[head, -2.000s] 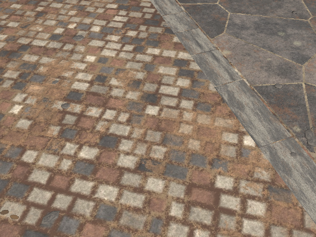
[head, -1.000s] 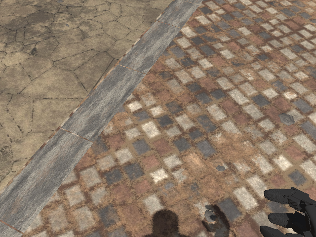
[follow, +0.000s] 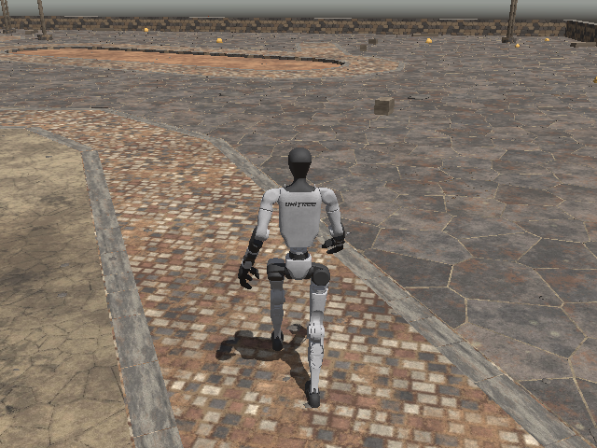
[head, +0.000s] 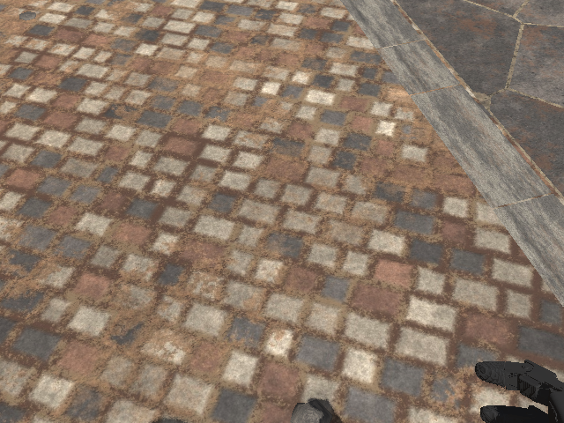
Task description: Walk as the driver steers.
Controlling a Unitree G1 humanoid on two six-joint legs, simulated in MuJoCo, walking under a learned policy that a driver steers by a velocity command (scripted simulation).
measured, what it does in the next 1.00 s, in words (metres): walks ahead, turning left: left foot, then right foot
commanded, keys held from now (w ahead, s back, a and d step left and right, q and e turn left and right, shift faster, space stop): w+q+shift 0.80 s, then w+e+shift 0.20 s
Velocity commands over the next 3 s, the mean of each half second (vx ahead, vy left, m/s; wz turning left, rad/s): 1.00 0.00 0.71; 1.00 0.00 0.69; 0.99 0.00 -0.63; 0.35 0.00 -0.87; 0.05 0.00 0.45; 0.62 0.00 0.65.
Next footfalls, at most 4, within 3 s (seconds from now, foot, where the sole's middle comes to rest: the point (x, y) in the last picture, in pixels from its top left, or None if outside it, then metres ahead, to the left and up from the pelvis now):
0.06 left None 0.29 0.10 -0.75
0.50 right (318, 312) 0.75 0.03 -0.75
0.96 left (151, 248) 0.92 0.51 -0.75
1.44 right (153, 135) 1.39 0.62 -0.76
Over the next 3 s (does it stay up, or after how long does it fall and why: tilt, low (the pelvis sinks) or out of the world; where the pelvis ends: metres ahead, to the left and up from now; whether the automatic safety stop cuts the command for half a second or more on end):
stays up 1.76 0.85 0.00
